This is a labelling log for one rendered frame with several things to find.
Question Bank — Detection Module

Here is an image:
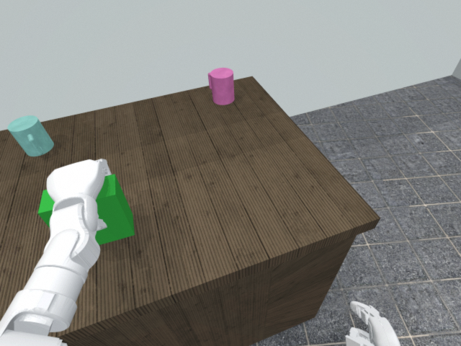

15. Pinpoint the robot left hand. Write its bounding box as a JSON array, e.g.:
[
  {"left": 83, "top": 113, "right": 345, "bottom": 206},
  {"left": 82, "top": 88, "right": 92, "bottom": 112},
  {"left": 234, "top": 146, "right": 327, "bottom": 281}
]
[{"left": 47, "top": 159, "right": 111, "bottom": 231}]

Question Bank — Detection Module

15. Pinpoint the robot left forearm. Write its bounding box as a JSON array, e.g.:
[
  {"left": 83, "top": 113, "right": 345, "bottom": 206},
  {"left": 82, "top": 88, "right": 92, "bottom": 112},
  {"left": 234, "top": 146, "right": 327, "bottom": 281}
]
[{"left": 0, "top": 193, "right": 100, "bottom": 337}]

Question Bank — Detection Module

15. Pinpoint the robot left upper arm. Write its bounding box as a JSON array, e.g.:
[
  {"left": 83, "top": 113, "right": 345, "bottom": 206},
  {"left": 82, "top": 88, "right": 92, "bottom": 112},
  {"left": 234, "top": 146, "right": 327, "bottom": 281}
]
[{"left": 0, "top": 329, "right": 68, "bottom": 346}]

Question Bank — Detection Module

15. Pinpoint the table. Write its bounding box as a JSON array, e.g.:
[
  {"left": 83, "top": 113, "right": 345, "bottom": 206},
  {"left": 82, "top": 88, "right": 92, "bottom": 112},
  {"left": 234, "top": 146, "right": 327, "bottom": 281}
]
[{"left": 0, "top": 76, "right": 380, "bottom": 346}]

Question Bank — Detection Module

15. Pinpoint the robot right hand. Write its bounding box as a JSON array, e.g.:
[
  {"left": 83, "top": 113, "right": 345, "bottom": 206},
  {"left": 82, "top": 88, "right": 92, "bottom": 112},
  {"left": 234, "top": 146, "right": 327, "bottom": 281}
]
[{"left": 345, "top": 301, "right": 400, "bottom": 346}]

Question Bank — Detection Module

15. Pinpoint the sponge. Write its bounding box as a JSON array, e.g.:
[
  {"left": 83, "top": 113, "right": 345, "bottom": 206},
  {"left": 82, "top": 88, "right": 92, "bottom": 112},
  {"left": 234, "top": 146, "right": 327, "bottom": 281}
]
[{"left": 38, "top": 174, "right": 135, "bottom": 245}]

